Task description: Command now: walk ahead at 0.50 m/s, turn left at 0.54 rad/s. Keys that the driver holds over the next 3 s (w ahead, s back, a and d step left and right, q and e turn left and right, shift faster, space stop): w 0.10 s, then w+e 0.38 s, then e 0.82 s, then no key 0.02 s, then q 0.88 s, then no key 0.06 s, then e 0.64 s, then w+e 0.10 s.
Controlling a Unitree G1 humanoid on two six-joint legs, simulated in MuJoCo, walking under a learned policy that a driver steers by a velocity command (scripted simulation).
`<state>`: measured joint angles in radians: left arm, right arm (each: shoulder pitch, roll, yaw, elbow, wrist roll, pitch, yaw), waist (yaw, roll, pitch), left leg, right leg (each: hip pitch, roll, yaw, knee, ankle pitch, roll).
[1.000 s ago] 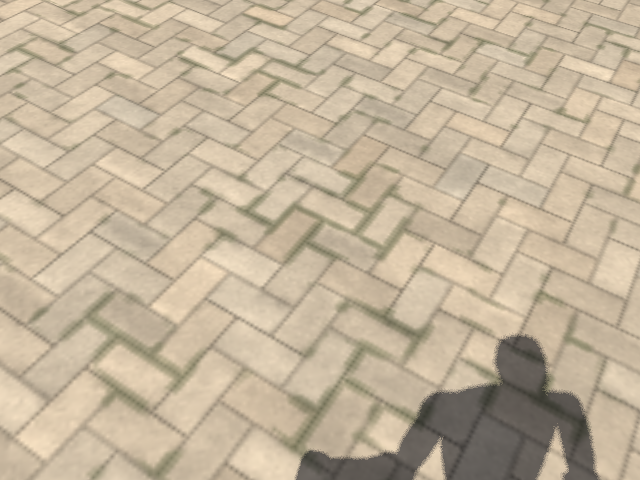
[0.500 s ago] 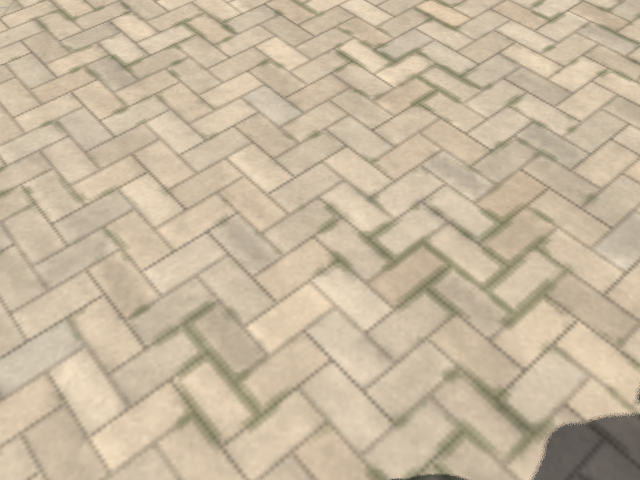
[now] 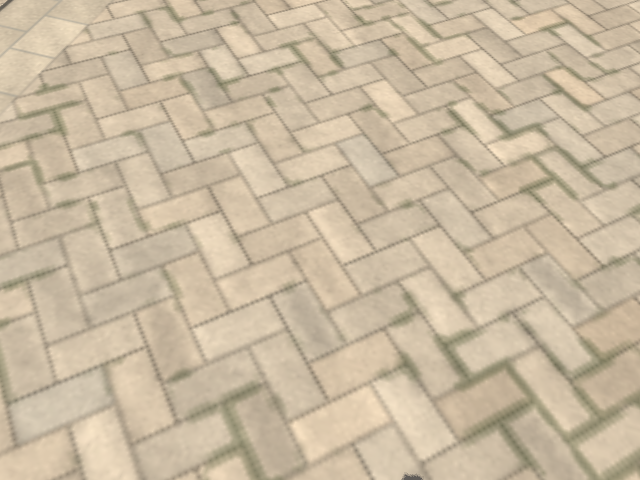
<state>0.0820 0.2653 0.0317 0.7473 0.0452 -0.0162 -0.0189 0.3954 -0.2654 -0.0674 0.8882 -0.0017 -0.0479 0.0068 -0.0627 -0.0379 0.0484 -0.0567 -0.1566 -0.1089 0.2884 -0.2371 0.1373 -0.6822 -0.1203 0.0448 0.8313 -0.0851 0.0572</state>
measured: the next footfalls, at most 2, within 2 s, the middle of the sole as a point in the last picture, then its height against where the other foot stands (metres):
right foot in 0.18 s outside the picture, level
left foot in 0.68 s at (288, 434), level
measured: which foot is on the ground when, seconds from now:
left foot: down 0.00-0.20, up 0.22-0.66, down 0.68-1.00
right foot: up 0.00-0.16, down 0.18-0.68, up 0.70-1.00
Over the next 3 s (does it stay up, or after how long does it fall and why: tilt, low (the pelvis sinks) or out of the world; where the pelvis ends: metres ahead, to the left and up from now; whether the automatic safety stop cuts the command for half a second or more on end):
stays up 0.36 -0.05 0.00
